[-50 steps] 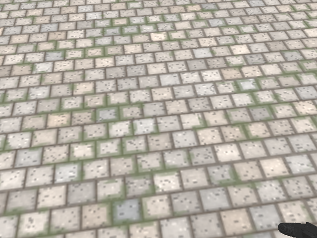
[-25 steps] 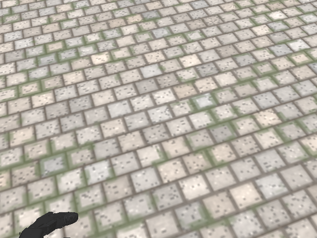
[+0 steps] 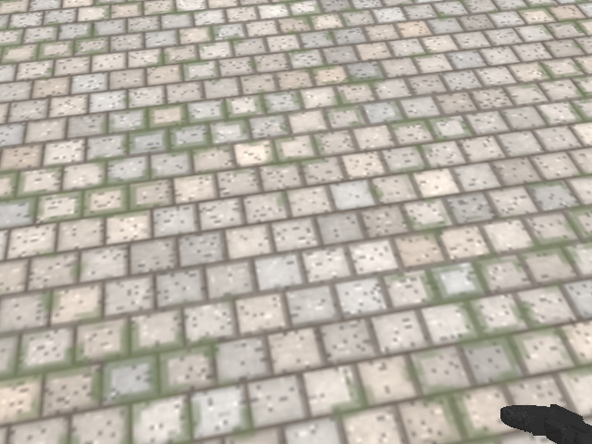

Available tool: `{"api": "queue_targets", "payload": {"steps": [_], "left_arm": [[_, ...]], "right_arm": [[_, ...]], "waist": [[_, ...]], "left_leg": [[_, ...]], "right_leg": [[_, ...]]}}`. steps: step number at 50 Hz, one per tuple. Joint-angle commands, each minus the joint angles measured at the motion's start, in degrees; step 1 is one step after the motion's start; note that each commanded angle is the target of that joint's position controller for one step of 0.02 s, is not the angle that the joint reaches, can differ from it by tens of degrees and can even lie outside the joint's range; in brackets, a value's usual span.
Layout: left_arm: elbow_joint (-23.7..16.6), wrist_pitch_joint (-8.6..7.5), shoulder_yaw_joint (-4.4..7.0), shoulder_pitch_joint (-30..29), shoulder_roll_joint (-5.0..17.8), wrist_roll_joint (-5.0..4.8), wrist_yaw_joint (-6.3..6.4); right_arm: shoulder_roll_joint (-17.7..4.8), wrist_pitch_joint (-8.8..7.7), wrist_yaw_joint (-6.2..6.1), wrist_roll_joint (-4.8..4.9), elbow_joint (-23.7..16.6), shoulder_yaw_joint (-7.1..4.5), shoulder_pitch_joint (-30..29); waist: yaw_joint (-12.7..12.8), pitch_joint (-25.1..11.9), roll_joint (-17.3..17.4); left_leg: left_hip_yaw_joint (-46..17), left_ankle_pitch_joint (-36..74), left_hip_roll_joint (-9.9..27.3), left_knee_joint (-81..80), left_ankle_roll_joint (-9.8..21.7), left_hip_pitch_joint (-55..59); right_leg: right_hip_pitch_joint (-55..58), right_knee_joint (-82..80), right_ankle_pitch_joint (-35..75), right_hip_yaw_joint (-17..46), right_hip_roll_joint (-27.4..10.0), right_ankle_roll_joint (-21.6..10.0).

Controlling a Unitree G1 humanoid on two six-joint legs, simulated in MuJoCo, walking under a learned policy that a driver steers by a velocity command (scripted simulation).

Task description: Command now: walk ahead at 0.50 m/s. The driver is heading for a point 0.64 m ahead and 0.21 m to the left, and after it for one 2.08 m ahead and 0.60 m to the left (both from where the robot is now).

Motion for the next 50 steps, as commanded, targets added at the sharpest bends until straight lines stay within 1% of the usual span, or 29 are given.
{"api": "queue_targets", "payload": {"steps": [1, 2, 3, 4, 5, 6, 8, 9, 12, 16, 19, 21, 23, 24, 25, 26, 27, 28, 29, 30, 31, 32, 34, 36, 40, 43, 47, 48, 50], "left_arm": [[-4.3, -2.32, -0.94, 5.61, 0.91, 0.7, -0.13], [-4.89, -3.14, 0.55, 0.24, 6.85, -0.77, -0.63], [-6.46, -3.57, 0.86, -4.62, 7.92, -1.55, -0.79], [-6.92, -3.6, 0.82, -7.25, 7.41, -0.95, -0.52], [-6.83, -3.19, 1.06, -7.5, 6.8, -0.29, -0.36], [-6.36, -2.58, 1.03, -5.97, 5.76, -0.15, -0.32], [-5.73, -1.45, 0.71, -4.62, 3.71, 0.01, -0.07], [-6.15, -1.15, 0.65, -5.8, 3.42, 0.22, 0.09], [-7.84, -1.28, 0.43, -11.64, 2.82, 0.69, 0.07], [-9.54, -2.17, -0.35, -19.53, 1.24, 0.31, -0.92], [-11.22, -2.58, -0.51, -24.38, 1.55, -0.18, -1.84], [-12.49, -2.99, -0.33, -26.52, 2.3, -0.2, -2.44], [-12.18, -3.47, 0.21, -24.38, 3.85, -0.11, -2.74], [-11.23, -3.72, 0.81, -20.73, 5.01, -0.01, -2.63], [-8.82, -3.86, 2.12, -12.97, 7.36, 0.2, -2.18], [-6.87, -3.85, 3.39, -2.7, 11.18, 1.13, -1.53], [-5.62, -3.14, 4.64, 1.6, 15.91, 1.27, -1.29], [-5.96, -2.97, 3.19, 2.19, 10.44, 0.88, -1.24], [-6.15, -3.03, 2.23, -1.67, 7.67, 0.68, -1.03], [-6.52, -3.11, 1.71, -5.79, 6.19, 0.74, -0.93], [-6.4, -3.28, 1.22, -9.16, 4.29, 0.86, -1.05], [-6.26, -3.71, 0.93, -11.25, 3.16, 1.27, -1.08], [-5.58, -4.37, 1.14, -13.22, 2.93, 1.39, -1.13], [-4.66, -4.81, 1.65, -13.44, 4.23, 1.54, -0.86], [-3.19, -4.33, 2.2, -12.33, 5.92, 1.62, 0.02], [-2.28, -3.62, 2.64, -10.23, 7.49, 1.15, 0.47], [-0.7, -1.98, 3.39, -7.28, 9.19, -0.07, 0.49], [-0.62, -1.54, 3.6, -7.48, 9.77, -0.38, 0.51], [-1.17, -0.65, 4.11, -9.33, 11.44, -0.96, 0.81]], "right_arm": [[-15.67, 0.19, -0.77, -0.16, 2.52, -5.11, 23.69], [-11.5, 0.31, -0.9, 0.55, 2.28, -3.83, 22.02], [-10.28, 0.42, -1.09, 0.62, 1.72, -3.38, 17.77], [-9.1, 0.46, -1.11, 0.14, 1.24, -3.02, 14.24], [-7.56, 0.27, -0.92, -0.49, 0.92, -2.59, 11.97], [-6.78, 0.02, -0.82, -0.89, 0.88, -2.38, 10.83], [-6.95, -0.7, -0.73, -0.42, 1.56, -2.54, 10.72], [-7.67, -0.92, -0.89, -0.34, 2.08, -2.75, 11.11], [-9.03, -0.71, -1.7, -0.25, 3.65, -3.17, 13.48], [-10.24, -0.1, -2.37, 0.38, 5.41, -3.36, 16.88], [-10.91, 0.66, -2.52, 0.76, 7.31, -3.58, 20.15], [-11.03, 1.39, -2.75, 1.1, 8.31, -3.75, 21.42], [-11.82, 1.98, -3.11, 1.28, 8.55, -4.13, 20.81], [-12.35, 2.23, -3.24, 1.34, 8.36, -4.28, 19.61], [-11.28, 2.39, -3.29, 1.13, 8.13, -3.83, 19.04], [-8.03, 2.25, -3.28, 0.1, 6.7, -2.53, 18.79], [-1.33, 1.19, -3.0, 0.23, 5.75, -0.61, 26.57], [-5.81, 0.43, -2.94, 1.34, 6.66, -1.64, 24.44], [-9.76, 0.16, -2.87, 2.62, 5.01, -2.96, 19.53], [-9.49, 0.27, -3.08, 2.54, 4.25, -3.02, 16.57], [-8.92, 0.64, -3.23, 1.81, 4.06, -3.27, 15.26], [-8.05, 1.42, -3.24, 1.67, 4.35, -3.58, 16.52], [-5.58, 2.97, -3.13, 1.84, 4.6, -3.44, 17.87], [-4.8, 3.94, -3.25, 1.52, 3.46, -3.49, 16.18], [-3.95, 3.73, -2.32, 1.17, 1.63, -3.28, 11.3], [-2.85, 3.35, -1.09, 0.98, -0.57, -2.62, 4.89], [-3.44, 3.54, 0.1, 1.02, -3.78, -2.57, -0.17], [-3.96, 3.61, 0.34, 0.99, -4.35, -2.81, -0.15], [-6.15, 3.94, 0.45, 0.72, -4.39, -4.01, 3.8]], "waist": [[-9.48, -24.89, 15.09], [-10.86, -18.55, 9.78], [-9.74, -10.63, 6.78], [-8.16, -6.08, 3.24], [-6.23, -3.38, 3.09], [-4.55, -3.21, 4.37], [-3.26, -2.75, 4.55], [-3.14, -1.88, 4.14], [-4.42, -0.14, 2.7], [-7.34, 1.38, 2.52], [-9.02, 2.67, 2.52], [-8.82, 3.36, 2.68], [-6.82, 2.2, 3.7], [-4.4, 0.27, 4.24], [-0.62, -4.76, 3.35], [3.43, -13.68, -0.44], [0.87, -22.0, -14.93], [2.9, -22.75, -13.85], [2.57, -13.82, -10.61], [0.97, -9.08, -7.71], [-0.64, -5.12, -6.4], [-2.65, -3.63, -7.94], [-4.38, -1.82, -7.46], [-4.96, -0.05, -5.57], [-3.85, 1.51, -3.98], [-1.33, 3.26, -2.69], [-0.14, 4.9, -2.66], [-0.8, 4.52, -3.13], [-4.15, 1.26, -5.18]], "left_leg": [[-41.19, -8.74, 21.75, -8.45, 15.71, 52.73], [-38.86, -16.3, 20.09, -11.25, 13.23, 48.7], [-31.33, -15.15, 18.41, -12.89, 11.25, 40.3], [-25.92, -10.77, 16.26, -14.68, 10.41, 32.09], [-21.86, -6.07, 14.25, -16.66, 9.9, 25.77], [-19.46, -3.62, 13.02, -18.38, 9.79, 22.06], [-15.6, 0.43, 12.12, -20.96, 10.62, 18.65], [-13.98, 2.28, 12.01, -21.91, 10.91, 17.95], [-9.98, 6.19, 11.08, -23.11, 10.26, 19.33], [-5.56, 5.22, 9.3, -23.41, 8.2, 20.42], [-6.14, 4.25, 11.42, -21.9, 8.19, 25.14], [-8.16, 5.83, 13.14, -19.39, 7.71, 28.33], [-10.01, 9.36, 14.08, -16.04, 6.82, 30.23], [-9.86, 15.29, 13.36, -12.17, 6.08, 29.8], [-7.97, 20.45, 10.27, -3.57, 4.56, 27.31], [-5.5, 11.26, 6.66, 12.06, 2.36, 17.45], [-1.62, -18.18, -2.78, 33.25, -2.02, -6.1], [-9.1, -29.71, -1.83, 41.33, -1.95, -11.84], [-9.3, -25.71, 0.98, 43.74, -1.39, -15.64], [-7.8, -20.89, 3.64, 42.42, -1.34, -14.7], [-7.61, -17.3, 5.2, 39.64, -1.52, -12.94], [-8.16, -14.66, 6.74, 37.74, -1.65, -9.4], [-7.68, -12.51, 7.39, 36.31, -2.24, -6.51], [-7.96, -8.94, 7.71, 33.86, -2.95, -8.52], [-6.62, 2.16, 7.29, 21.75, -3.41, -10.15], [-2.92, 6.13, 6.53, 13.32, -2.71, -9.23], [-0.4, 1.45, 5.45, 7.77, -0.58, -11.11], [0.69, -1.13, 4.51, 7.05, 0.31, -9.97], [4.22, -6.93, 0.46, 6.76, 2.45, -2.59]], "right_leg": [[-36.44, 42.17, -6.43, 5.29, 3.72, -0.68], [-42.95, 47.46, -6.08, 9.02, 0.35, -1.32], [-45.15, 46.46, -0.64, 6.81, -2.59, -1.81], [-43.42, 43.5, 4.25, 5.34, -4.92, -1.66], [-40.42, 40.44, 7.52, 5.33, -6.65, -1.39], [-36.89, 38.97, 9.55, 5.63, -7.58, -1.06], [-34.93, 36.33, 11.39, 5.03, -8.06, -0.07], [-36.02, 34.39, 13.26, 4.85, -8.29, 0.51], [-39.51, 24.9, 22.39, 4.57, -8.52, 1.64], [-36.37, 11.0, 32.41, 2.3, -6.22, 1.48], [-36.85, 6.02, 32.12, 2.09, -5.11, 0.87], [-36.93, 3.35, 28.59, 2.97, -4.52, -0.1], [-32.83, 1.29, 24.43, 2.93, -3.45, -1.15], [-26.93, -0.04, 23.07, 1.8, -2.18, -1.96], [-15.27, -1.12, 23.62, 0.76, -1.29, -3.45], [2.24, 2.08, 25.23, 7.93, -9.05, -6.76], [23.66, -1.29, 14.6, 32.05, -23.34, -14.89], [21.71, -7.32, 6.55, 40.01, -23.94, -14.67], [14.65, -8.93, 4.92, 31.71, -22.2, -12.03], [7.14, -10.53, 8.16, 25.16, -20.27, -10.71], [0.48, -12.87, 11.92, 20.05, -18.22, -10.09], [-4.16, -14.82, 15.12, 15.65, -16.73, -9.41], [-8.89, -17.85, 19.7, 9.82, -15.79, -9.7], [-10.05, -19.5, 23.81, 5.42, -15.88, -10.22], [-7.79, -20.26, 28.04, -2.71, -14.41, -9.38], [-5.38, -20.34, 28.84, -6.64, -14.83, -8.87], [2.92, -16.96, 33.63, -8.95, -17.27, -7.75], [4.44, -14.8, 38.98, -9.71, -17.63, -7.18], [5.68, -5.34, 60.29, -11.41, -17.13, -5.71]]}}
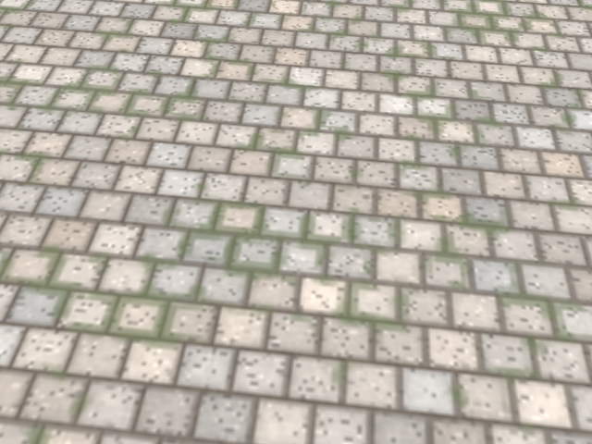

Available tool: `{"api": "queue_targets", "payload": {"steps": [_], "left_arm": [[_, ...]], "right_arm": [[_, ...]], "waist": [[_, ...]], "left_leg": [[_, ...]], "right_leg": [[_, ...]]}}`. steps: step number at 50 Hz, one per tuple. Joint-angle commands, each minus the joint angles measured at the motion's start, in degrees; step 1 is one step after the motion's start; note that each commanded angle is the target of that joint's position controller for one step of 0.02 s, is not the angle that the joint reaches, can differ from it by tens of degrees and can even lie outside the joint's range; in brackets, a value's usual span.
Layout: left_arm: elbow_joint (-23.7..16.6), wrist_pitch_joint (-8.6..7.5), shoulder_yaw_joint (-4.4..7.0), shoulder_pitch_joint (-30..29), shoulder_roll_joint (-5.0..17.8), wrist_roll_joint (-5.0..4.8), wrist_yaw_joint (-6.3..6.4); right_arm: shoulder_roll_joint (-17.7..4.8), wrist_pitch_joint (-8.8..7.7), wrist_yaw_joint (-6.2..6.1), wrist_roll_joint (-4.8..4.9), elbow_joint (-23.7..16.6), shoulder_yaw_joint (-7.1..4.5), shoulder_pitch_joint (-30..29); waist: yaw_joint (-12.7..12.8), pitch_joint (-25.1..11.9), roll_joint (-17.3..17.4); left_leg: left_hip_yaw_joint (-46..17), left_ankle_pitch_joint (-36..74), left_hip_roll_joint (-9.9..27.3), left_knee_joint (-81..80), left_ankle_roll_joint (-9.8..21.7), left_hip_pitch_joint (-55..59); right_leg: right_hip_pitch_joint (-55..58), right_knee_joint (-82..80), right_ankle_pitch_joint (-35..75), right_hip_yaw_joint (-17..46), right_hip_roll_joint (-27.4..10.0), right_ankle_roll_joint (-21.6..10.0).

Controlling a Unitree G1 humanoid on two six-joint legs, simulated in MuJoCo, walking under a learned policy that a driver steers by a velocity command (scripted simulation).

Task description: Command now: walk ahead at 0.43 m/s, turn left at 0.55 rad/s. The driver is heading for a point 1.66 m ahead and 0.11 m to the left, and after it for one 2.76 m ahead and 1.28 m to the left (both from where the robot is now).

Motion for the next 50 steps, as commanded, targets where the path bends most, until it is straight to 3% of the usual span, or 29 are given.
{"api": "queue_targets", "payload": {"steps": [1, 2, 3, 4, 5, 6, 7, 8, 9, 11, 13, 16, 19, 23, 25, 26, 27, 28, 29, 30, 32, 34, 35, 36, 37, 39, 43, 50], "left_arm": [[-3.58, 1.05, 2.93, -3.79, 12.4, -1.07, 0.66], [-3.93, 1.05, 2.41, -3.92, 11.21, -1.1, 0.75], [-5.75, 0.42, 0.51, -1.57, 4.89, 2.21, 0.47], [-7.52, -1.08, -0.8, 3.43, 3.11, 2.08, -0.26], [-7.3, -2.01, 0.5, -2.9, 8.82, 0.0, -0.61], [-8.93, -2.37, 0.39, -6.54, 8.46, -1.02, -0.49], [-8.03, -2.21, 0.35, -6.82, 7.6, -0.04, 0.29], [-7.92, -1.62, 0.74, -6.79, 8.3, 0.93, 0.87], [-7.91, -0.71, 0.97, -6.11, 8.62, 1.04, 0.97], [-8.06, 0.49, 0.78, -4.59, 7.05, 1.34, 1.18], [-8.65, 1.06, 0.44, -5.56, 5.97, 1.66, 1.49], [-9.52, 1.62, 0.07, -8.42, 5.51, 1.5, 1.4], [-10.19, 1.88, -0.22, -11.67, 5.36, 1.03, 0.87], [-10.78, 1.46, -0.1, -13.34, 6.23, 0.98, 0.26], [-10.74, 0.81, -0.05, -12.36, 6.14, 1.11, -0.2], [-10.34, 0.32, -0.13, -10.84, 5.64, 1.32, -0.45], [-10.48, -0.11, 0.03, -10.26, 7.21, 2.23, -0.41], [-11.17, -0.04, 0.7, -10.38, 11.44, 3.07, -0.02], [-10.15, 0.49, -0.24, -10.72, 8.1, 3.46, 0.12], [-10.09, 0.62, -1.22, -10.8, 4.86, 2.59, -0.15], [-9.54, 1.02, -1.22, -11.41, 5.74, 1.85, -0.37], [-9.57, 1.42, -1.22, -14.02, 6.37, 1.34, -0.47], [-9.08, 1.5, -1.21, -13.0, 6.21, 1.34, -0.69], [-8.7, 1.46, -1.35, -12.21, 5.88, 1.43, -0.94], [-8.67, 1.28, -1.34, -10.97, 6.1, 1.62, -1.26], [-8.24, 1.12, -1.53, -12.73, 5.57, 1.68, -1.31], [-6.92, 1.49, -1.64, -12.17, 4.74, 1.23, -0.62], [-3.67, 2.44, -1.52, -12.46, 4.54, 1.16, -0.18]], "right_arm": [[-8.33, -0.41, 0.12, -0.22, -2.89, -3.42, 7.08], [-11.82, -0.34, -0.78, -0.39, -0.7, -5.31, 15.7], [-17.61, 0.13, -2.24, -0.39, -0.08, -6.32, 18.23], [-20.09, -0.63, -1.72, -1.49, -3.71, -6.04, 14.52], [-15.38, -1.07, -0.89, -1.1, -4.6, -4.82, 14.24], [-13.26, -1.66, -0.81, -0.67, -4.33, -4.22, 11.92], [-11.66, -1.9, -1.02, 0.0, -4.19, -3.88, 9.11], [-10.21, -1.72, -1.51, 0.09, -4.61, -3.51, 6.72], [-9.94, -1.46, -1.84, -0.88, -5.36, -3.27, 5.47], [-10.72, -1.42, -2.26, -1.43, -5.73, -3.52, 5.05], [-11.74, -1.12, -2.98, -1.04, -5.64, -3.87, 5.68], [-11.63, 0.24, -4.17, -0.37, -5.76, -3.75, 5.59], [-10.74, 1.08, -4.72, -0.87, -5.4, -3.23, 5.73], [-9.69, 1.5, -4.35, -1.45, -4.26, -2.41, 6.05], [-8.77, 1.58, -4.25, -1.03, -3.99, -1.78, 5.19], [-7.94, 1.54, -4.3, -0.72, -3.85, -1.3, 4.56], [-6.52, 1.16, -4.33, -1.28, -3.57, -0.77, 6.29], [-5.22, 0.64, -4.24, -2.74, -3.63, -0.34, 10.67], [-5.45, 0.64, -4.38, -2.3, -2.94, -0.43, 12.7], [-7.79, 0.96, -4.53, -2.32, -2.99, -0.76, 10.57], [-7.58, 2.14, -4.73, -1.64, -2.85, -1.11, 7.19], [-5.9, 2.99, -4.26, -1.62, -1.43, -0.71, 8.6], [-5.7, 3.19, -4.0, -1.76, -1.07, -0.57, 7.9], [-6.48, 3.43, -3.86, -2.02, -1.33, -0.63, 6.88], [-8.12, 3.53, -3.8, -1.88, -0.94, -1.01, 6.29], [-6.14, 2.97, -3.59, -2.0, -0.43, -0.62, 6.22], [-6.2, 1.55, -3.9, -2.05, 0.99, -0.63, 6.36], [-5.8, 0.94, -4.36, -1.82, 3.58, -0.37, 7.63]], "waist": [[-8.02, -3.65, -5.71], [-12.37, -8.41, -3.47], [-9.4, -12.66, 10.75], [-5.22, -24.61, 15.85], [-9.59, -25.13, 3.65], [-8.56, -17.34, 2.38], [-6.32, -11.58, -2.48], [-4.74, -9.13, -1.56], [-3.3, -8.49, -0.06], [-2.05, -9.16, 0.66], [-2.05, -9.95, 1.17], [-2.92, -10.81, 2.7], [-4.61, -9.89, 4.4], [-5.79, -8.07, 5.94], [-4.84, -7.43, 6.22], [-3.27, -7.08, 5.73], [-3.54, -7.51, 3.18], [-7.12, -10.09, -6.32], [-7.92, -10.96, -13.07], [-6.42, -10.51, -13.05], [-5.51, -9.84, -11.93], [-7.07, -9.05, -10.38], [-6.32, -8.41, -9.52], [-5.33, -7.65, -8.06], [-3.44, -6.21, -4.39], [-4.25, -5.24, -3.57], [-3.48, -5.5, -0.31], [-3.54, -3.29, -0.35]], "left_leg": [[5.23, -4.51, -6.42, -2.59, 3.57, 11.3], [3.63, 3.77, -8.14, -7.3, 5.56, 25.44], [-13.89, 24.95, 4.15, -5.59, 9.32, 41.24], [-44.36, 24.09, 17.23, -12.25, 23.03, 54.41], [-39.21, 26.14, 15.63, -14.74, 20.25, 52.8], [-30.29, 27.66, 13.2, -14.47, 17.8, 45.9], [-24.54, 27.41, 9.86, -14.89, 14.83, 37.87], [-21.39, 27.43, 8.2, -15.97, 13.59, 31.5], [-19.93, 28.97, 7.11, -17.24, 13.07, 26.43], [-17.83, 33.97, 5.97, -17.76, 13.34, 22.61], [-16.71, 35.15, 4.9, -17.31, 12.9, 22.07], [-16.68, 27.8, 3.67, -16.45, 10.92, 22.61], [-17.41, 19.61, 3.45, -16.51, 9.39, 22.12], [-20.09, 17.21, 4.41, -13.69, 9.25, 22.95], [-21.72, 16.8, 4.25, -10.8, 8.22, 23.59], [-21.73, 14.07, 2.79, -9.31, 6.41, 22.63], [-20.97, 8.73, 0.12, -7.37, 3.52, 20.46], [-15.98, -5.72, -5.43, -1.37, 0.47, 16.71], [-11.85, -20.83, -8.41, 1.56, -2.83, 13.98], [-10.42, -22.67, -6.53, 2.64, -4.54, 14.05], [-9.25, -19.66, -5.54, 0.84, -5.45, 14.62], [-8.58, -10.79, -4.46, -8.13, -5.24, 21.81], [-8.78, -5.74, -4.61, -10.72, -4.7, 24.5], [-9.46, -2.36, -3.74, -11.41, -3.85, 25.36], [-9.86, -3.06, -3.51, -9.83, -2.33, 23.3], [-10.27, -4.7, -3.31, -11.01, -1.33, 20.92], [-10.65, 0.25, -2.87, -11.61, -1.85, 20.35], [-10.53, -0.72, -2.96, -12.69, -2.12, 19.86]], "right_leg": [[-1.11, 16.45, 62.27, 2.76, -14.28, -7.24], [-8.01, 30.2, 56.55, 1.87, -11.33, -4.34], [-25.75, 49.68, 11.33, 2.53, -5.68, -0.66], [-41.63, 66.83, -18.77, 14.14, 4.89, 1.99], [-44.5, 68.41, -15.8, 21.75, 1.37, 0.98], [-46.69, 65.1, -10.95, 20.69, -0.55, -0.13], [-45.8, 60.51, -6.75, 20.38, -2.98, -0.02], [-43.25, 56.68, -4.07, 20.44, -4.29, 0.17], [-39.4, 55.39, -2.48, 20.7, -4.54, 0.24], [-36.96, 51.44, -0.64, 20.1, -3.41, 1.33], [-37.56, 46.16, 2.12, 20.03, -2.23, 2.42], [-37.89, 38.15, 7.95, 20.6, -1.35, 3.54], [-35.79, 31.23, 12.43, 20.72, -1.21, 3.66], [-32.06, 24.56, 9.35, 20.26, -0.36, 2.43], [-28.61, 17.95, 9.8, 19.46, 0.19, 0.65], [-23.76, 9.94, 17.14, 19.16, 0.1, -0.72], [-17.7, 6.39, 29.63, 23.04, -3.96, -2.65], [-11.06, 8.95, 47.64, 30.52, -12.52, -7.2], [-10.82, 9.02, 50.3, 36.21, -17.52, -15.33], [-12.26, 7.48, 45.95, 38.59, -18.37, -17.53], [-12.27, 7.61, 40.25, 35.33, -14.83, -14.57], [-16.93, 8.0, 33.77, 30.17, -11.24, -10.44], [-18.58, 7.97, 27.13, 27.67, -8.6, -8.16], [-19.91, 8.2, 19.8, 25.91, -6.77, -6.29], [-20.22, 7.97, 14.24, 23.34, -4.2, -4.83], [-18.26, 9.68, 13.73, 21.49, -2.98, -3.77], [-15.51, 12.41, 20.38, 20.41, -2.44, -4.15], [-14.81, 11.92, 19.23, 20.06, -1.65, -3.4]]}}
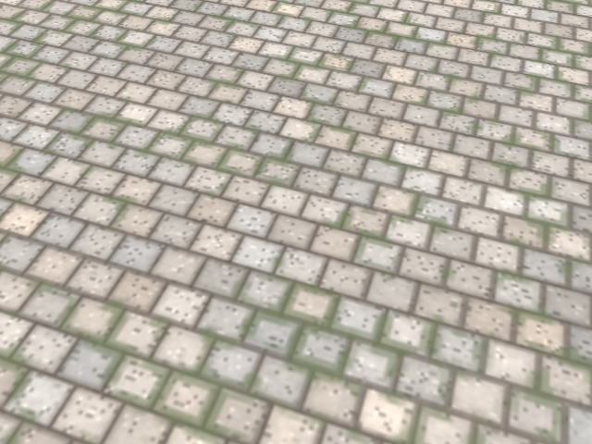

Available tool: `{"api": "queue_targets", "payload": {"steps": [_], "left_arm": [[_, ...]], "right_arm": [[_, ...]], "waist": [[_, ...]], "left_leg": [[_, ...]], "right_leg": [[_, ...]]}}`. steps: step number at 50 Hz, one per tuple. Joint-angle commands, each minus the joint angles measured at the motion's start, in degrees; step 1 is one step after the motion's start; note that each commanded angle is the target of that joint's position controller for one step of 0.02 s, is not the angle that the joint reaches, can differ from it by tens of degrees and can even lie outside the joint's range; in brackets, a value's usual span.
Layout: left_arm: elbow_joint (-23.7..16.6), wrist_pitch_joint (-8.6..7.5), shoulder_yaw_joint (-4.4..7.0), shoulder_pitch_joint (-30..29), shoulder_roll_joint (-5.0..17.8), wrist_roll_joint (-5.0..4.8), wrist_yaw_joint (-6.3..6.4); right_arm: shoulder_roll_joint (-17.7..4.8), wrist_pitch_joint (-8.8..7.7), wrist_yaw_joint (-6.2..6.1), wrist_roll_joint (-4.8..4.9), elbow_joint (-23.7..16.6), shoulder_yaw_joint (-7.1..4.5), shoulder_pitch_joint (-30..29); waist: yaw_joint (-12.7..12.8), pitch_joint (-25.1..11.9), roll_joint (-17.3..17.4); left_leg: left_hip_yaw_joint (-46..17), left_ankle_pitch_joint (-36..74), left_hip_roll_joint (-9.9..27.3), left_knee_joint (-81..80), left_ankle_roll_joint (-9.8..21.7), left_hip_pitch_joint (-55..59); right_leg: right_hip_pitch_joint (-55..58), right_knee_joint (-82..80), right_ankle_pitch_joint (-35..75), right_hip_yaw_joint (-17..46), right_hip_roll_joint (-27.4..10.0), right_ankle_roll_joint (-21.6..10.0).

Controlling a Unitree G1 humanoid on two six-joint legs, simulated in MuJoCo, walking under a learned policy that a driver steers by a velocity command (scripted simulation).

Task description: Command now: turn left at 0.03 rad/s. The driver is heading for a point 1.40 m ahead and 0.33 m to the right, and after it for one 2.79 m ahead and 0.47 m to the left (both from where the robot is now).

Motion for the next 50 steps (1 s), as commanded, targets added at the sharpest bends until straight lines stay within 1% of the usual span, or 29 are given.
{"api": "queue_targets", "payload": {"steps": [1, 9, 10, 12, 13, 15, 16, 18, 20, 21, 22, 23, 24, 25, 26, 28, 31, 34, 37, 40, 42, 43, 44, 45, 46, 47, 48, 49, 50], "left_arm": [[-1.56, -0.32, 1.52, -1.58, 6.49, -0.07, 0.39], [2.93, 0.17, 1.71, -1.09, 6.72, -0.2, 1.09], [3.83, 0.28, 1.59, -0.23, 6.22, -0.19, 1.16], [4.5, 0.36, 1.78, -0.4, 6.46, -0.76, 1.34], [4.26, -0.03, 1.77, -1.04, 6.36, -0.97, 1.35], [3.16, -1.93, 1.51, -3.14, 5.12, -1.6, 0.9], [2.87, -3.0, 1.45, -3.43, 4.9, -1.85, 0.52], [3.73, -4.75, 1.73, -0.83, 5.46, -2.23, -0.46], [7.67, -5.39, 2.43, 7.83, 5.99, -2.28, -1.01], [9.63, -5.41, 3.34, 13.47, 8.79, -1.92, -0.97], [11.24, -5.45, 4.94, 20.3, 14.58, -1.85, -1.23], [11.13, -5.84, 4.14, 21.51, 13.17, -0.84, -1.67], [9.88, -6.3, 3.0, 17.44, 9.68, -0.65, -1.65], [8.61, -6.5, 2.58, 14.99, 8.2, -0.74, -1.66], [8.06, -6.46, 2.29, 13.75, 7.81, -0.93, -1.7], [8.03, -5.76, 1.23, 14.27, 5.57, -0.71, -1.51], [8.35, -4.79, 1.21, 16.8, 7.23, -0.48, -0.4], [7.93, -4.32, 1.46, 17.47, 9.07, -0.39, 0.44], [8.63, -4.28, 1.63, 20.03, 9.25, -0.98, 0.56], [8.94, -3.92, 2.04, 20.3, 9.34, -1.53, 0.62], [8.34, -3.46, 2.59, 19.01, 10.61, -1.33, 0.63], [8.01, -3.05, 2.69, 18.23, 10.81, -1.1, 0.62], [7.45, -2.64, 2.32, 17.87, 9.93, -0.66, 0.66], [5.9, -2.61, 1.27, 19.21, 7.29, 0.68, 0.69], [6.0, -3.86, -0.81, 26.57, -1.02, -0.42, 0.05], [5.62, -5.28, 0.78, 20.87, 6.17, -2.05, -0.32], [3.41, -6.19, 1.74, 14.97, 9.13, -3.35, -0.47], [2.97, -6.52, 1.73, 12.62, 8.68, -3.06, -0.06], [2.95, -6.3, 2.12, 12.08, 8.04, -2.14, 0.25]], "right_arm": [[-6.53, -1.02, -0.36, 0.05, -2.03, -1.4, 0.09], [-6.03, -1.62, -0.53, 0.2, 1.56, -1.03, 0.7], [-5.77, -1.57, -0.59, 0.26, 2.53, -0.98, 1.76], [-7.34, -1.38, -0.77, 0.85, 3.26, -1.54, 2.4], [-8.19, -1.52, -0.85, 1.07, 3.25, -1.76, 2.84], [-10.24, -2.6, -0.81, 1.69, 3.89, -2.34, 5.55], [-10.99, -3.21, -0.78, 1.95, 4.1, -2.65, 5.28], [-9.83, -4.0, -0.63, 2.11, 3.59, -2.43, 2.95], [-8.58, -3.98, -0.26, 2.21, 2.35, -2.04, -0.85], [-6.35, -4.31, -0.19, 2.0, 1.09, -1.38, -2.87], [-3.72, -5.11, -0.34, 1.74, -1.1, -0.82, -3.91], [-6.16, -5.99, -0.54, 2.64, -1.64, -1.44, -4.01], [-7.35, -6.66, -0.12, 3.49, -0.89, -1.81, -2.38], [-6.69, -7.06, 0.36, 3.52, 0.04, -1.7, -1.36], [-6.62, -7.28, 0.58, 3.09, 0.13, -1.89, -2.05], [-6.35, -7.06, 1.15, 2.09, -0.3, -2.3, -4.16], [-3.89, -6.39, 1.63, 1.79, -1.83, -1.71, -8.29], [-2.2, -6.35, 1.97, 1.97, -4.0, -0.71, -14.64], [-2.96, -6.34, 2.58, 2.4, -5.31, -0.47, -18.74], [-4.59, -6.61, 3.27, 2.54, -6.41, -0.75, -20.19], [-6.91, -6.81, 3.4, 2.36, -5.72, -1.74, -16.4], [-8.62, -6.73, 3.15, 2.28, -4.0, -2.78, -10.23], [-10.77, -6.47, 2.65, 2.41, -0.87, -4.08, -0.12], [-14.76, -6.1, 1.98, 1.7, 1.3, -5.06, 10.16], [-16.58, -6.07, 2.8, 1.22, 2.67, -4.94, 11.79], [-10.64, -6.34, 3.01, 1.68, 2.34, -3.37, 8.88], [-8.79, -6.72, 2.94, 1.73, 1.56, -2.69, 3.31], [-8.02, -7.09, 3.08, 1.33, 0.82, -2.34, -1.07], [-6.76, -7.39, 3.3, 0.72, 0.61, -2.03, -3.44]], "waist": [[0.37, -2.82, 1.29], [0.38, -2.04, 0.72], [0.31, -3.07, 1.09], [-0.23, -0.2, 3.01], [-0.74, 2.24, 4.57], [-2.01, 5.98, 9.53], [-1.9, 7.76, 11.13], [0.16, 7.73, 10.52], [4.39, 4.6, 7.81], [6.19, 2.8, 1.46], [7.39, 0.19, -13.51], [7.49, 0.09, -14.38], [4.76, 2.47, -8.09], [3.44, 2.58, -5.87], [2.87, 3.28, -4.21], [2.73, 2.51, -4.49], [3.53, 2.73, -4.16], [4.78, 4.13, -4.15], [5.51, 5.8, -4.78], [3.88, 6.1, -4.64], [0.66, 2.31, -5.59], [-2.9, -1.97, -6.09], [-7.57, -8.0, -5.57], [-9.94, -16.52, 2.39], [-4.85, -24.87, 18.64], [-6.51, -17.87, 11.61], [-5.18, -8.79, 9.01], [-3.27, -5.16, 3.63], [-1.51, -2.97, 2.6]], "left_leg": [[-3.12, 13.43, 3.59, -5.95, 1.27, -4.28], [-2.23, 13.3, 3.24, -6.94, 1.2, -3.5], [-1.93, 7.72, 2.85, -7.8, 1.47, -3.03], [-3.79, -10.97, 3.1, -9.76, 3.88, -5.13], [-6.98, -19.54, 4.96, -11.88, 5.63, -5.99], [-18.09, -27.86, 12.35, -18.29, 10.05, -4.06], [-22.73, -26.8, 15.71, -19.89, 12.11, -4.11], [-21.5, -18.2, 16.22, -18.26, 12.1, -3.1], [-13.09, -9.18, 10.89, -12.65, 8.41, -8.84], [-6.14, -1.97, 5.97, -2.73, 5.49, -14.03], [3.48, -2.93, -1.82, 15.4, 1.06, -23.99], [0.4, -13.67, -2.01, 28.38, 0.48, -32.41], [-2.51, -10.74, 1.55, 34.74, 1.77, -35.58], [-1.84, -5.51, 3.8, 35.78, 2.85, -36.17], [-0.55, -1.09, 5.73, 34.35, 3.23, -37.21], [1.45, 4.67, 7.77, 29.72, 2.45, -33.79], [4.56, 9.29, 7.45, 21.09, -0.21, -32.69], [6.26, 16.64, 5.99, 9.12, -1.2, -27.9], [6.85, 21.24, 4.77, 3.3, -0.68, -23.92], [5.55, 20.09, 4.73, 0.0, 1.68, -23.49], [6.8, 17.18, 2.67, -0.48, 3.61, -16.6], [8.08, 16.03, 0.96, -0.39, 5.05, -8.24], [7.97, 15.88, 0.86, -0.3, 6.8, 5.18], [-6.33, 12.04, 12.69, 0.9, 10.42, 22.92], [-35.67, -4.9, 24.59, -10.02, 19.25, 35.63], [-37.19, -11.37, 22.4, -15.39, 16.44, 29.73], [-28.26, -7.87, 20.8, -16.61, 14.1, 21.02], [-21.53, 0.38, 18.79, -18.05, 13.28, 12.63], [-16.06, 6.93, 16.66, -19.24, 12.82, 6.55]], "right_leg": [[6.29, -3.05, 11.75, 2.62, -2.7, -1.66], [6.74, -4.08, 11.04, 2.49, -2.26, -1.21], [6.97, -3.98, 5.82, 1.57, -1.38, -1.21], [2.7, -1.01, -10.84, -0.87, 1.41, -1.64], [-1.36, 0.93, -15.88, -1.35, 2.07, -1.97], [-8.83, 8.01, -13.26, -3.08, 2.55, -2.28], [-10.53, 10.3, -10.57, -1.93, 1.04, -3.0], [-9.16, 7.17, -9.92, -1.13, -0.74, -4.83], [6.16, -2.52, -4.49, -1.44, 0.34, -5.47], [13.37, -7.23, -6.28, 7.03, -3.78, -6.92], [22.45, -15.76, -12.68, 27.0, -13.66, -13.11], [25.18, -20.1, -12.79, 40.66, -21.01, -17.77], [23.66, -18.88, -10.63, 36.64, -20.89, -16.99], [22.86, -18.76, -8.77, 30.56, -18.41, -15.11], [22.18, -19.41, -5.21, 25.79, -17.14, -13.67], [19.71, -20.8, 4.61, 17.46, -13.8, -11.53], [17.93, -22.38, 14.3, 11.12, -11.98, -11.92], [13.06, -24.01, 14.97, 6.87, -10.61, -11.27], [11.63, -25.2, 14.07, 5.49, -11.65, -11.34], [16.7, -22.84, 19.28, 4.82, -14.21, -10.26], [19.45, -16.65, 35.06, 3.59, -14.69, -9.01], [19.07, -8.96, 45.1, 2.08, -13.46, -8.02], [14.21, 2.78, 46.57, 0.36, -10.74, -6.37], [0.69, 21.74, 26.77, -1.43, -6.87, -4.93], [-17.3, 39.75, -16.94, 1.72, 3.9, -2.35], [-23.22, 45.73, -18.2, 7.13, 0.85, -3.62], [-26.37, 45.87, -12.67, 5.28, -1.99, -4.69], [-23.75, 43.39, -7.08, 4.15, -4.9, -4.61], [-21.28, 40.37, -3.76, 3.73, -6.71, -4.21]]}}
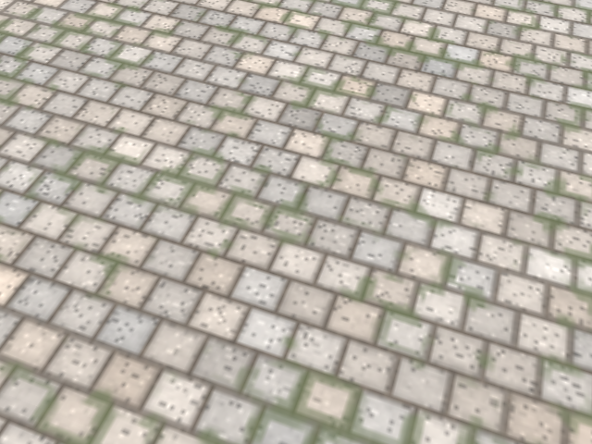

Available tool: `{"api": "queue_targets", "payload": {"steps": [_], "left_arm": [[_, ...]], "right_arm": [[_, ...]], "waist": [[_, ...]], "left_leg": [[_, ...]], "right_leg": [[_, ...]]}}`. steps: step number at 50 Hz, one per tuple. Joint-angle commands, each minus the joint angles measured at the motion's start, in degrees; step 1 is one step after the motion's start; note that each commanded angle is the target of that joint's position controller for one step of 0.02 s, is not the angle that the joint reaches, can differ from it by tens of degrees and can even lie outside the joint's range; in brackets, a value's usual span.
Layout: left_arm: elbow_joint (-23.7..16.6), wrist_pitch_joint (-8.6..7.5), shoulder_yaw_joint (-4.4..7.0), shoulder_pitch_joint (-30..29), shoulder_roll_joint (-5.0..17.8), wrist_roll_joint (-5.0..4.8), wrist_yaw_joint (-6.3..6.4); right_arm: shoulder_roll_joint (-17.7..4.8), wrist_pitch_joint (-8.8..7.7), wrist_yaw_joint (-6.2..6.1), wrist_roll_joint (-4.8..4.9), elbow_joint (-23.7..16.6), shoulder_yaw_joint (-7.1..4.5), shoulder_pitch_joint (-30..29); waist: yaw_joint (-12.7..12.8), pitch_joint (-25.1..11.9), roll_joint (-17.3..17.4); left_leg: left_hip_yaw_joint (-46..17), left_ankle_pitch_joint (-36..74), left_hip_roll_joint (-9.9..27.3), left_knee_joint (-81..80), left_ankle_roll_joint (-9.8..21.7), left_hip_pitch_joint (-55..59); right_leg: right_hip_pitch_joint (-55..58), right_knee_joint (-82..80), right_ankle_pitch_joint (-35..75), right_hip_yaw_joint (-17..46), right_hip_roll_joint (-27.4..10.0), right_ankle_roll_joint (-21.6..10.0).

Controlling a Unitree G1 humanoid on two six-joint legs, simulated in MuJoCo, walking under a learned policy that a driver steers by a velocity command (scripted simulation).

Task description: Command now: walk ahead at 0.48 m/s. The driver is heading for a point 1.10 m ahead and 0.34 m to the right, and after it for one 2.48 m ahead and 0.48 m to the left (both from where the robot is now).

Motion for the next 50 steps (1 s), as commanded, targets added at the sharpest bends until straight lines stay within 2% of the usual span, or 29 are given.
{"api": "queue_targets", "payload": {"steps": [1, 3, 6, 8, 11, 14, 16, 19, 20, 21, 22, 23, 24, 25, 26, 27, 29, 30, 32, 35, 39, 41, 42, 43, 44, 45, 46, 47, 50], "left_arm": [[-4.27, -1.15, 1.8, -0.53, 6.01, 0.32, 0.36], [-4.41, 0.15, 1.7, 0.13, 3.95, 0.52, 0.44], [-7.31, 0.97, 1.88, -6.26, 4.36, 1.27, 0.7], [-8.81, 0.71, 1.88, -10.26, 4.24, 1.62, 0.48], [-10.7, 0.01, 1.24, -16.71, 2.97, 1.43, -0.19], [-12.55, -0.24, 0.74, -21.86, 2.81, 0.88, -1.02], [-14.01, -0.47, 0.71, -24.07, 3.46, 0.7, -1.71], [-14.46, -0.85, 1.41, -21.67, 5.74, 0.58, -2.43], [-13.33, -0.94, 2.23, -16.88, 7.21, 0.61, -2.37], [-10.36, -0.88, 3.73, -7.27, 9.86, 0.68, -1.98], [-8.2, -0.66, 4.94, 3.41, 14.31, 1.36, -1.43], [-6.92, -0.28, 5.46, 5.1, 17.36, 1.8, -1.8], [-7.96, -0.41, 3.68, 3.29, 11.22, 1.59, -1.91], [-9.12, -0.64, 2.9, -2.1, 9.13, 1.87, -1.72], [-10.05, -0.78, 2.43, -6.67, 7.95, 2.1, -1.77], [-10.13, -0.86, 2.12, -9.12, 6.52, 2.18, -1.9], [-9.28, -1.08, 1.47, -10.41, 4.52, 2.96, -2.03], [-8.71, -1.21, 1.27, -10.6, 4.33, 3.07, -1.93], [-7.76, -1.09, 1.42, -11.29, 5.61, 3.01, -1.27], [-6.75, 0.04, 1.75, -11.24, 7.49, 2.71, -0.3], [-4.48, 1.41, 1.52, -9.5, 7.42, 2.41, 0.01], [-3.97, 2.02, 1.26, -10.44, 6.8, 1.84, 0.14], [-3.6, 2.25, 1.01, -10.2, 6.04, 1.35, 0.21], [-3.01, 2.21, 0.63, -7.74, 4.75, 1.7, 0.24], [-2.38, 1.98, 0.6, -3.35, 4.22, 2.89, 0.2], [-1.38, 2.2, 0.23, 0.15, 2.37, 2.94, 0.45], [-1.46, 2.73, 0.12, -2.01, 2.97, 2.83, 0.77], [-1.8, 3.45, 0.34, -4.54, 4.2, 2.44, 1.07], [-1.77, 4.9, 0.6, -6.08, 5.18, 2.29, 1.58]], "right_arm": [[-5.43, -1.1, 0.2, -1.23, -0.92, -1.13, 2.99], [-5.06, -1.39, 0.26, -0.77, 0.13, -0.97, 3.63], [-7.52, -1.48, -0.77, -0.8, 1.77, -1.43, 6.67], [-8.25, -1.13, -1.52, -0.66, 2.58, -1.51, 8.75], [-8.99, -0.72, -2.18, -0.16, 3.76, -1.5, 11.8], [-9.47, -0.13, -2.34, 0.32, 5.72, -1.59, 15.83], [-9.7, 0.62, -2.45, 0.48, 6.7, -1.78, 17.31], [-10.84, 1.71, -2.68, 0.5, 6.87, -2.31, 16.5], [-11.13, 2.08, -2.7, 0.42, 6.58, -2.36, 15.29], [-9.83, 2.42, -2.72, 0.04, 6.21, -1.81, 15.04], [-7.56, 2.38, -2.84, -1.17, 4.67, -0.67, 16.31], [0.4, 1.12, -2.15, -0.84, 5.04, 1.42, 23.82], [-6.34, -0.11, -2.08, 0.37, 5.91, 0.04, 20.41], [-9.15, -0.84, -2.07, 1.65, 4.61, -0.8, 15.58], [-8.77, -0.85, -2.53, 1.31, 4.46, -0.76, 13.37], [-8.25, -0.39, -2.95, 0.45, 4.45, -1.14, 12.03], [-5.76, 1.32, -3.17, 0.14, 4.96, -1.03, 13.82], [-4.35, 2.0, -3.27, 0.01, 5.25, -0.79, 14.5], [-3.46, 2.81, -3.56, -0.5, 4.42, -0.53, 12.82], [-3.45, 3.28, -3.55, -0.77, 3.55, -0.13, 8.22], [-5.01, 3.95, -3.51, -0.56, 3.03, -0.56, 3.84], [-5.27, 3.91, -3.47, -0.93, 3.21, -0.81, 3.37], [-5.52, 3.77, -3.47, -1.35, 3.7, -0.97, 4.06], [-7.53, 3.64, -3.68, -1.84, 3.96, -1.43, 4.42], [-10.66, 3.77, -4.01, -1.68, 3.71, -1.96, 3.69], [-8.99, 4.16, -4.03, -1.26, 4.28, -1.58, 2.3], [-6.2, 4.44, -3.64, -0.6, 4.22, -1.12, 0.68], [-5.17, 4.58, -3.33, -0.5, 4.26, -0.91, -0.26], [-6.0, 3.91, -2.98, -0.76, 5.54, -1.0, -0.01]], "waist": [[-1.34, -4.05, 4.94], [-0.09, -3.27, 5.14], [-0.86, -0.04, 3.9], [-1.94, 0.71, 3.44], [-4.15, 1.32, 3.41], [-5.95, 2.1, 3.3], [-6.03, 2.42, 3.47], [-3.39, 0.12, 5.15], [-0.46, -2.89, 5.87], [3.78, -8.87, 5.13], [6.63, -18.1, -1.48], [1.88, -24.22, -17.35], [3.86, -21.91, -10.09], [2.93, -14.38, -7.21], [0.8, -10.84, -1.85], [-0.6, -8.11, -0.23], [-3.38, -7.9, -2.38], [-4.23, -7.89, -2.43], [-5.01, -7.64, -3.2], [-3.64, -8.71, -3.67], [-2.06, -7.45, -3.44], [-2.99, -6.29, -3.01], [-3.79, -6.01, -2.16], [-3.14, -6.36, 0.64], [0.38, -7.63, 5.41], [2.5, -8.57, 10.18], [1.26, -7.34, 9.02], [0.24, -5.81, 7.43], [-0.46, -6.06, 5.33]], "left_leg": [[-20.69, -1.16, 15.3, -19.25, 9.37, 14.37], [-16.93, 1.24, 14.28, -21.65, 10.12, 10.62], [-14.08, 2.79, 14.37, -24.31, 11.11, 9.46], [-11.89, 4.58, 13.61, -24.65, 10.41, 10.85], [-7.64, 6.54, 11.64, -24.54, 8.58, 11.18], [-7.06, 6.79, 13.06, -23.16, 8.3, 15.79], [-7.53, 8.69, 15.21, -20.77, 7.81, 20.99], [-7.96, 19.29, 17.14, -15.04, 6.23, 26.13], [-6.7, 29.13, 15.98, -9.2, 5.31, 26.04], [-4.42, 33.51, 12.82, 1.97, 3.76, 22.66], [-1.72, 18.31, 9.03, 20.37, 1.8, 10.73], [-3.21, -21.3, -2.46, 38.88, -2.08, -11.44], [-11.18, -25.97, -0.36, 45.44, -1.51, -16.32], [-10.39, -22.27, 1.82, 46.74, -1.11, -18.24], [-8.35, -18.19, 4.86, 44.55, -1.75, -15.73], [-7.55, -16.02, 6.45, 41.16, -2.46, -13.48], [-7.38, -13.3, 7.89, 36.46, -3.09, -6.61], [-6.95, -12.16, 7.9, 33.74, -3.61, -4.8], [-6.28, -8.44, 7.76, 25.61, -4.62, -3.89], [-4.84, -0.19, 6.97, 14.07, -5.09, -0.22], [-5.14, 2.03, 6.29, 7.14, -4.49, 1.77], [-4.7, 2.79, 5.81, 1.69, -3.31, 4.41], [-4.53, 7.38, 5.54, -3.43, -2.38, 7.69], [-7.16, 18.34, 7.93, -5.99, -1.32, 11.77], [-10.06, 27.97, 11.35, -3.42, 0.62, 16.23], [-11.57, 25.74, 12.62, -2.67, 3.81, 16.57], [-11.02, 18.92, 11.06, -3.2, 3.65, 14.06], [-10.1, 14.55, 9.49, -3.71, 2.24, 12.07], [-8.42, 17.13, 7.66, -2.63, 0.89, 12.01]], "right_leg": [[-17.22, 3.02, 7.92, 2.59, -7.02, -0.46], [-15.6, -0.45, 8.32, 1.84, -7.8, 0.4], [-21.54, -8.49, 14.57, 1.2, -8.66, 2.47], [-23.65, -15.89, 21.45, 0.77, -8.26, 3.3], [-20.48, -27.23, 29.93, -1.8, -5.87, 3.44], [-20.07, -32.63, 31.02, -2.36, -4.48, 3.17], [-21.63, -35.05, 27.93, -1.7, -4.15, 2.06], [-16.95, -37.09, 20.77, -2.68, -2.41, -0.23], [-9.86, -37.98, 19.56, -4.45, -0.51, -1.42], [3.23, -38.09, 20.38, -5.19, 0.44, -3.22], [21.32, -36.07, 21.39, 6.81, -10.05, -6.92], [38.06, -43.65, 14.63, 34.06, -21.71, -16.01], [35.86, -46.79, 17.94, 35.3, -20.58, -14.29], [28.15, -46.2, 30.04, 25.09, -19.33, -12.42], [20.23, -46.19, 42.37, 17.17, -17.1, -11.43], [13.99, -47.1, 48.85, 12.01, -15.2, -10.79], [7.4, -49.46, 53.87, 6.78, -12.72, -10.04], [5.31, -50.13, 56.31, 4.66, -12.11, -10.46], [3.71, -50.75, 59.04, 1.39, -11.08, -10.82], [3.4, -50.99, 56.63, -1.85, -9.41, -9.54], [4.81, -50.79, 45.02, -0.29, -10.35, -9.15], [4.49, -48.68, 37.76, 0.67, -10.13, -8.12], [3.89, -46.8, 32.62, 0.65, -8.59, -6.33], [2.87, -44.5, 26.48, 0.18, -6.04, -3.7], [0.13, -42.19, 17.51, -1.95, -1.88, -1.33], [-0.76, -43.03, 9.41, -3.46, 0.23, 0.54], [0.65, -43.74, 8.53, -3.95, 0.4, 1.5], [0.72, -43.74, 9.16, -4.11, 0.37, 1.64], [2.52, -43.08, 14.51, -3.41, -0.59, 1.29]]}}
Velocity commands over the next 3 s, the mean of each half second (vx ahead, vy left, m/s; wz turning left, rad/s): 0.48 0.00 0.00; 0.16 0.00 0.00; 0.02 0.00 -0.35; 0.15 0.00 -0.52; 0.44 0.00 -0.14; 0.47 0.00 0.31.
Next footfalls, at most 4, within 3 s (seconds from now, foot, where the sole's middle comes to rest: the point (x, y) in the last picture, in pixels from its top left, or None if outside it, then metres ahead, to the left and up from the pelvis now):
0.42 right None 0.43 -0.15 -0.77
0.86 left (278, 416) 0.53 0.08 -0.77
1.38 right None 0.43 -0.18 -0.77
1.90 left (306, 416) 0.53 0.02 -0.77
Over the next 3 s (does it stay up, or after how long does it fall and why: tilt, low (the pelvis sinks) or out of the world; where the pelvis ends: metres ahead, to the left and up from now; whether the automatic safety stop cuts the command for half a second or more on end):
stays up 0.91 -0.36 0.01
